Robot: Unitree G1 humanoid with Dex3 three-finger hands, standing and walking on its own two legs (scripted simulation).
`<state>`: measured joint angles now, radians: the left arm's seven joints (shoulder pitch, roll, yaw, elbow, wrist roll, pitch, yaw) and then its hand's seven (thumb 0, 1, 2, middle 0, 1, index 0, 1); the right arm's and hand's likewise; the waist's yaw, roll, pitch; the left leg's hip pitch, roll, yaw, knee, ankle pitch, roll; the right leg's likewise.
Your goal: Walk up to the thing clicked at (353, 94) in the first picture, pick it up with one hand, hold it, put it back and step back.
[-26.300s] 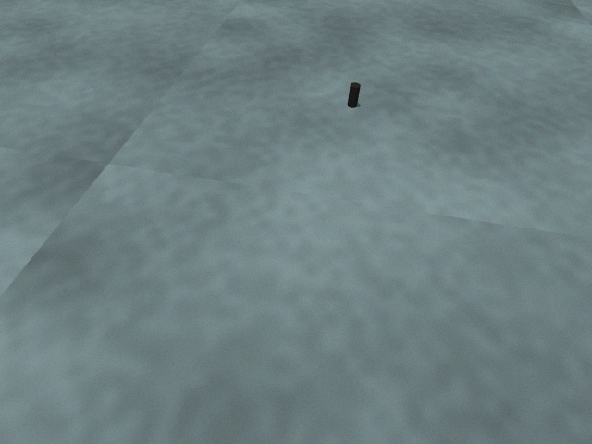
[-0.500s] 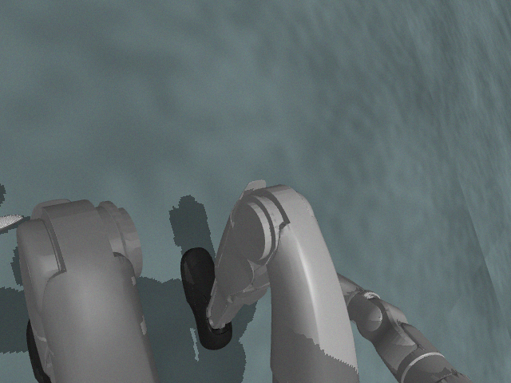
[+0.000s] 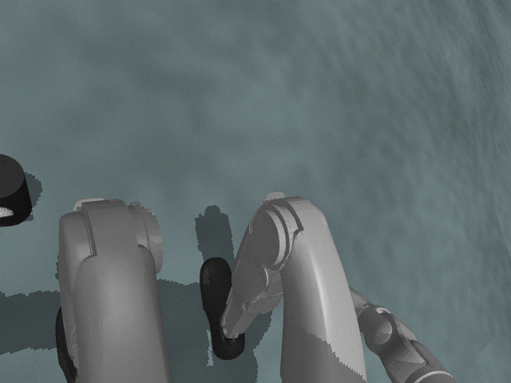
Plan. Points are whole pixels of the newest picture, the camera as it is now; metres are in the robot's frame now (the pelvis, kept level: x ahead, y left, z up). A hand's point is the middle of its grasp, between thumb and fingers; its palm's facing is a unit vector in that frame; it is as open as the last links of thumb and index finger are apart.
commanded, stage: rise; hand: left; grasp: from the side
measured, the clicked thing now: (2, 193) +0.36 +0.27 -0.22
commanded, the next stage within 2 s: home in 0.18 s
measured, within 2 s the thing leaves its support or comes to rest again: neither
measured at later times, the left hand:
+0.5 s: hand out of the picture +0.31 +0.37 -0.02, palm faces +0.29 -0.85 -0.43, open 17.3 cm
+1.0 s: hand out of the picture +0.25 +0.26 +0.20, palm faces +0.30 -0.88 -0.38, open 17.1 cm
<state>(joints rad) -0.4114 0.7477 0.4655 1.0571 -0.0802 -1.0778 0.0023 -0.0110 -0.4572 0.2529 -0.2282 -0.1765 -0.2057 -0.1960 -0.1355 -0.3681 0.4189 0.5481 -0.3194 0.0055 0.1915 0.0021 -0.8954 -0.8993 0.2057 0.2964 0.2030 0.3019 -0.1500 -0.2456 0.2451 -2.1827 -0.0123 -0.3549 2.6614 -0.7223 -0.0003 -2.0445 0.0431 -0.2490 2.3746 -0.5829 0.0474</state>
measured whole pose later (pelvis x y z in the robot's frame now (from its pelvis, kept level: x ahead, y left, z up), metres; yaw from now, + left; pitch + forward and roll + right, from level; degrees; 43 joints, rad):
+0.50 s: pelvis +0.02 -0.01 +0.07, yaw +7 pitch +30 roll -9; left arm -0.26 0.60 0.39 0.71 0.05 -0.41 -0.04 -0.01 -0.53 0.10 -0.07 -0.07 -0.06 -0.07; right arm 0.05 -0.27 0.07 0.60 -0.04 0.10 0.09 0.01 -0.91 -0.90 0.20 0.30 0.20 0.30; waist -0.06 -0.02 -0.08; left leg -2.18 0.01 -0.12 2.35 -0.70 0.02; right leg -2.12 -0.01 -0.07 2.22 -0.63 0.04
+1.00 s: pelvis +0.07 -0.02 +0.30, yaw +13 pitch +26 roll -2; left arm 0.13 0.31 0.13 0.30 0.00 0.12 0.11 -0.01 -0.48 0.10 -0.06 -0.07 -0.06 -0.07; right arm 0.11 -0.25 -0.01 0.49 0.05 0.03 -0.11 0.01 -0.90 -0.90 0.20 0.30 0.20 0.30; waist -0.03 0.01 -0.17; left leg -1.39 0.03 -0.05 1.58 -0.65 -0.02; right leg -1.38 -0.01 -0.04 1.54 -0.61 0.00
